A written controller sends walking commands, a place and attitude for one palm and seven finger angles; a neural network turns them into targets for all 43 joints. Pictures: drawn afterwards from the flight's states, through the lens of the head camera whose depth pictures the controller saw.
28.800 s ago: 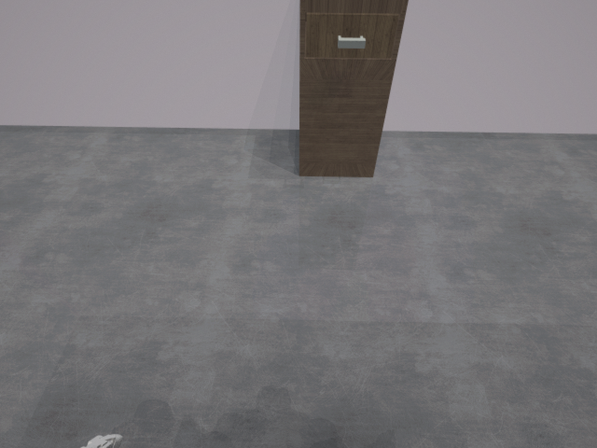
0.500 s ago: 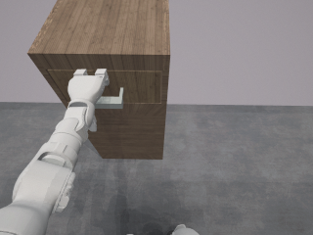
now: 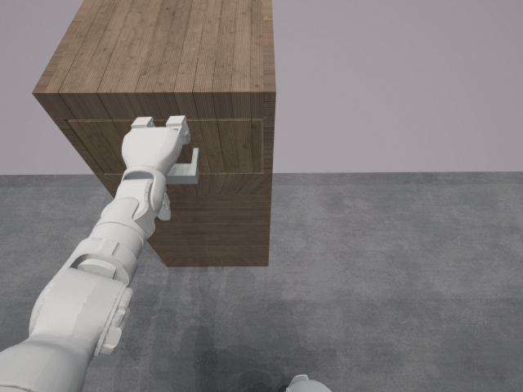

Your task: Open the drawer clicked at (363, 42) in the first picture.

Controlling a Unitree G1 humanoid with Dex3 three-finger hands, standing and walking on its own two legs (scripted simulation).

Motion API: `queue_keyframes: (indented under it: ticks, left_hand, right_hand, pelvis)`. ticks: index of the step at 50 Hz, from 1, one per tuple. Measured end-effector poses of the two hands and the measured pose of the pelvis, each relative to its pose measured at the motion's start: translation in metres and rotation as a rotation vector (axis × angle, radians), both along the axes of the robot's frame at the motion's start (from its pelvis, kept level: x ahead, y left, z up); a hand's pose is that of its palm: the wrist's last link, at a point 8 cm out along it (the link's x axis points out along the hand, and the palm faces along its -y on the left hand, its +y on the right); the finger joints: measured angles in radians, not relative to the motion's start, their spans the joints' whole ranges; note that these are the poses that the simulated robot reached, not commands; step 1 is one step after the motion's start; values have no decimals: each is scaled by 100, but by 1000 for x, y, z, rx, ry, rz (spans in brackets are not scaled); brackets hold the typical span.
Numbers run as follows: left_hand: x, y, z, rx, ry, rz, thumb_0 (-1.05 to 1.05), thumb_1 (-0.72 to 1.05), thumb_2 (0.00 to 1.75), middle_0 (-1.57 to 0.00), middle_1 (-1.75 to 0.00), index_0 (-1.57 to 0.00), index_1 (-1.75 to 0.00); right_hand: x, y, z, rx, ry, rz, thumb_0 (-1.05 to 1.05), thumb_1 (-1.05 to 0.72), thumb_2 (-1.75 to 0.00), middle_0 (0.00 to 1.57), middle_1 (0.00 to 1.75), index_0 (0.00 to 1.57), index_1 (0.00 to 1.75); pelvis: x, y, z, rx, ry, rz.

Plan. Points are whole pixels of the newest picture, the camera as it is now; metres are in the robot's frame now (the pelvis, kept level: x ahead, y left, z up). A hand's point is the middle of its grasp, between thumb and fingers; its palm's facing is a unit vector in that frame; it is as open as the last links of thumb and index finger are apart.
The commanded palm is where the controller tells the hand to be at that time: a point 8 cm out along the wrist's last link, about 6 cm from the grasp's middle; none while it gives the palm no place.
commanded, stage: re-aim the fingers above the handle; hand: left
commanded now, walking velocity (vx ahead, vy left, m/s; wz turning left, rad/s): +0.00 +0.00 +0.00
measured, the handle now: (172, 163) +0.53 +0.14 -0.03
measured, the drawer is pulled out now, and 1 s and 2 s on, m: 0.00 0.00 0.00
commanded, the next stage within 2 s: lower the fingers behind the handle in 0.86 s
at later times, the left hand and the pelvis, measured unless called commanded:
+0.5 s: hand (160, 165) +0.48 +0.15 +0.03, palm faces +0.00 -0.02 -1.00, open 13.9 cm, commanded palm +0.46 +0.15 +0.08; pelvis +0.01 +0.01 +0.00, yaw +0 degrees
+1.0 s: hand (160, 168) +0.48 +0.15 +0.02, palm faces -0.03 -0.01 -1.00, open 13.9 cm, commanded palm +0.46 +0.15 +0.08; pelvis +0.00 +0.00 +0.00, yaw +0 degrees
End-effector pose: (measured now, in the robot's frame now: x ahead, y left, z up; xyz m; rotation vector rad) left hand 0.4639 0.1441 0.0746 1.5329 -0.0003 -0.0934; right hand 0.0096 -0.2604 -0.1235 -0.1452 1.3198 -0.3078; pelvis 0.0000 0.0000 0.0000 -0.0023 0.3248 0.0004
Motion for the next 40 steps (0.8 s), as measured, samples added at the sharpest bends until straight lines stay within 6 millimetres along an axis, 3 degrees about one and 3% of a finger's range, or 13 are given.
queue_keyframes:
  ticks: [11,20,31,40]
  left_hand:
    - [-1,17,3,33,-20,61,0,-49,30,-32,-120,-32,-120]
    - [-2,3,6,-7,-25,-27,0,-49,30,-32,-120,-32,-120]
    - [0,11,0,31,-19,46,0,-49,30,-32,-120,-32,-120]
    - [-1,0,8,4,-34,-17,0,-49,30,-32,-120,-32,-120]
  right_hand:
    - [19,-1,0,0,-24,20,1,-90,-90,20,30,20,30]
    - [29,1,2,-9,-40,36,1,-90,-90,20,30,20,30]
    - [24,8,-2,20,-25,20,1,-90,-90,20,30,20,30]
    - [15,8,-2,16,-7,16,1,-90,-90,20,30,20,30]
  pelvis:
    - [3,2,0,-3,-6,7]
    - [6,4,0,-5,-7,13]
    - [4,6,0,-4,-7,6]
    - [6,6,1,-4,-9,6]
